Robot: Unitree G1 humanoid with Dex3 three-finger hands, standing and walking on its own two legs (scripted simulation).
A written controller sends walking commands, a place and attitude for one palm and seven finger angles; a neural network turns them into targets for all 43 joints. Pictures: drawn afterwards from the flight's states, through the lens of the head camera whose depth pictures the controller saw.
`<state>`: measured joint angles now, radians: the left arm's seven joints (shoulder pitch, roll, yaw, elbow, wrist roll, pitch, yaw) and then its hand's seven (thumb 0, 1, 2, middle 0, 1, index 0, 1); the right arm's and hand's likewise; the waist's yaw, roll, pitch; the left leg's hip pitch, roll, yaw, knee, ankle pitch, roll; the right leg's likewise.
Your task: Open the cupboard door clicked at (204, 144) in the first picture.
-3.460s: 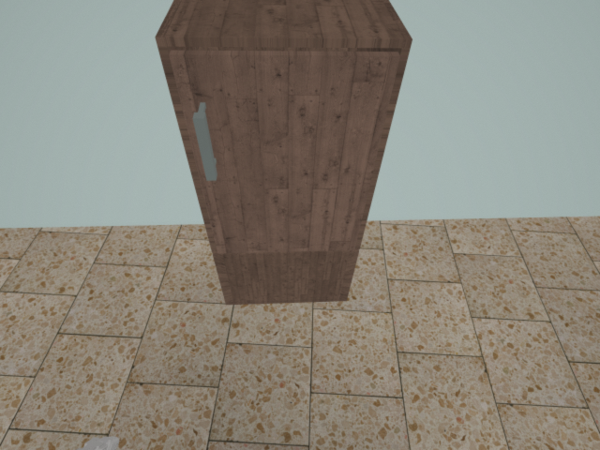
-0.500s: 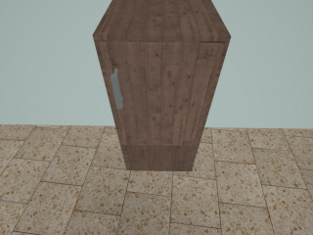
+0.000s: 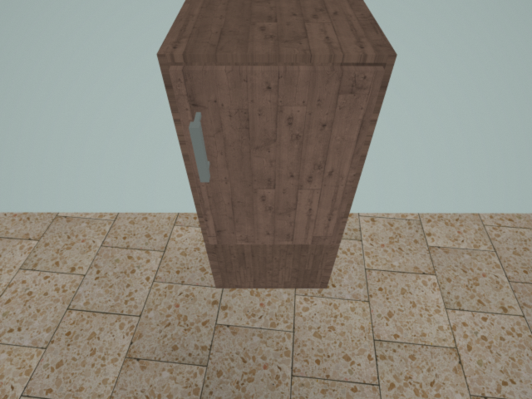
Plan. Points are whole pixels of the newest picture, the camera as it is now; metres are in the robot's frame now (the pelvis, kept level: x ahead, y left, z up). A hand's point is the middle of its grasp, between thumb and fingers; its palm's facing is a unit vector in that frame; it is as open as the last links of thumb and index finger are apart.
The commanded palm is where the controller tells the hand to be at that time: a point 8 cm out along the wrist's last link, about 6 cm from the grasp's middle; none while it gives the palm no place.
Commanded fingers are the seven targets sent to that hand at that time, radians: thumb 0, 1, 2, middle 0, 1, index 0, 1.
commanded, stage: look again from close up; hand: left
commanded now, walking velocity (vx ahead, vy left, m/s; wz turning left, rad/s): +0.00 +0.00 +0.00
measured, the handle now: (201, 148) +0.62 +0.17 +0.02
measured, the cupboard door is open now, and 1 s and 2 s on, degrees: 0 0 0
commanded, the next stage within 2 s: shuffle to correct the standing spot in 0.28 s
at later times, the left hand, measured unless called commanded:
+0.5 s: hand out of the picture +0.03 +0.17 -0.17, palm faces -0.02 -0.98 -0.19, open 7.4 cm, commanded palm none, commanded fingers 0.00 0.90 0.90 -0.20 -0.30 -0.20 -0.30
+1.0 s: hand out of the picture +0.05 +0.14 -0.18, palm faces +0.01 -0.99 -0.17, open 7.4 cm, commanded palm none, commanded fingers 0.00 0.90 0.90 -0.20 -0.30 -0.20 -0.30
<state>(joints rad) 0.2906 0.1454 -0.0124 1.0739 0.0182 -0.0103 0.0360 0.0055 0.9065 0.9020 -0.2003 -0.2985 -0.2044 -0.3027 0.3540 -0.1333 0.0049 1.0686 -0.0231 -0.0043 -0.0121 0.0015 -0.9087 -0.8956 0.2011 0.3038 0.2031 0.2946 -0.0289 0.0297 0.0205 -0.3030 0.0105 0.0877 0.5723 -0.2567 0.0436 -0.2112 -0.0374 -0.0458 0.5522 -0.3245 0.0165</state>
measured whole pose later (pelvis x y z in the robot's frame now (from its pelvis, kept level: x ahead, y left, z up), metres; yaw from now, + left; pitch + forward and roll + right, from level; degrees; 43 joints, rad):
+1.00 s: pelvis +0.08 -0.02 +0.00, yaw -3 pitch +0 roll +0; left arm 0.34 0.14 0.01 1.09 0.02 0.03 0.05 0.01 0.90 0.90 -0.20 -0.30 -0.20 -0.30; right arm 0.16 -0.14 -0.01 1.03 -0.01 -0.03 -0.05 0.00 -0.92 -0.90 0.20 0.30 0.20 0.29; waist 0.03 -0.04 0.08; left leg -0.26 0.01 0.14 0.56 -0.30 0.05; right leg -0.23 -0.03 -0.04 0.76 -0.52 0.01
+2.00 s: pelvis +0.03 -0.02 +0.00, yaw -1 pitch -3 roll -1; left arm 0.33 0.16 -0.01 1.01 0.02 0.02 0.03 0.00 0.90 0.90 -0.20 -0.30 -0.20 -0.30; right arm 0.28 -0.17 0.00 1.03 -0.02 0.01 -0.02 0.00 -0.93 -0.90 0.20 0.30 0.21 0.30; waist 0.00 -0.01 0.02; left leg -0.24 0.00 0.07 0.51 -0.23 0.04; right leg -0.21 -0.04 -0.09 0.49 -0.23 0.01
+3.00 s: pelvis +0.03 -0.01 +0.01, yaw -2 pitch -2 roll -1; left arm 0.39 0.11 0.01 1.09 0.03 0.00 0.04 0.00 0.91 0.90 -0.20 -0.30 -0.20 -0.30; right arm 0.32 -0.12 -0.02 1.11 -0.02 0.01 -0.02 0.00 -0.91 -0.90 0.20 0.30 0.20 0.29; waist 0.00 -0.01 0.00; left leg -0.24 -0.02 0.09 0.46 -0.19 0.06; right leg -0.23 -0.06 -0.06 0.46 -0.23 0.03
